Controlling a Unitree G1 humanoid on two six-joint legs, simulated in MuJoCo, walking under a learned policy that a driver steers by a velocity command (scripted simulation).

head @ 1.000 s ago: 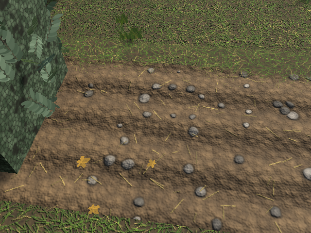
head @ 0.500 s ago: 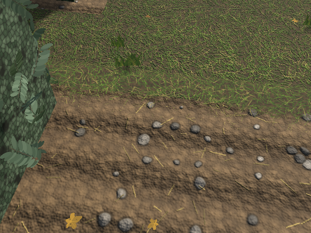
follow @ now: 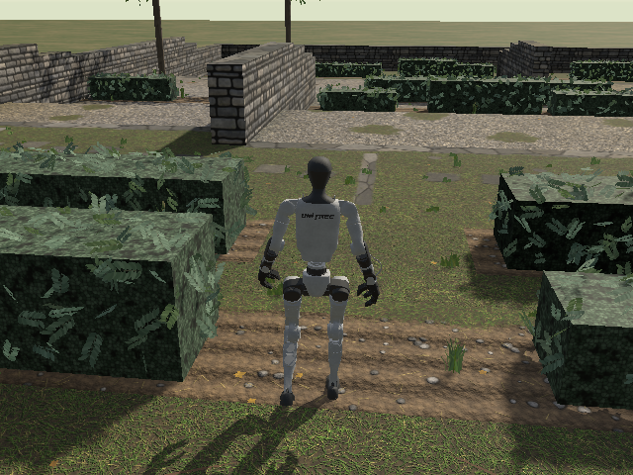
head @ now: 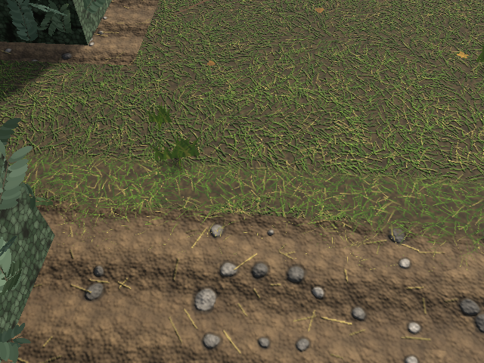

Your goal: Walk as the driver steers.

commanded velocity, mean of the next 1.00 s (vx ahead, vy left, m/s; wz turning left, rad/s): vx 0.50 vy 0.00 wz -0.32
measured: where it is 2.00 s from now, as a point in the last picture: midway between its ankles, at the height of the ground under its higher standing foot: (312, 249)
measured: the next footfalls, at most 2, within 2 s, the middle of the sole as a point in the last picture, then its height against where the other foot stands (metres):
left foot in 0.42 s outside the picture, level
right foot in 0.96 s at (315, 303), level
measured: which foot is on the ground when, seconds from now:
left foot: up 0.00-0.40, down 0.42-0.96, up 0.98-1.00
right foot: down 0.00-0.42, up 0.44-0.94, down 0.96-1.00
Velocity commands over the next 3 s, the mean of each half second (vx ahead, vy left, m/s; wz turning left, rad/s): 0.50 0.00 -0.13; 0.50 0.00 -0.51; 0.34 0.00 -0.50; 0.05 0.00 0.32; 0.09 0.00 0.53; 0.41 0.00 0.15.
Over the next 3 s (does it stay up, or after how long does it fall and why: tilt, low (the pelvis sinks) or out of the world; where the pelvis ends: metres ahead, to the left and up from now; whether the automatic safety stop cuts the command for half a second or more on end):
stays up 1.03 -0.21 0.01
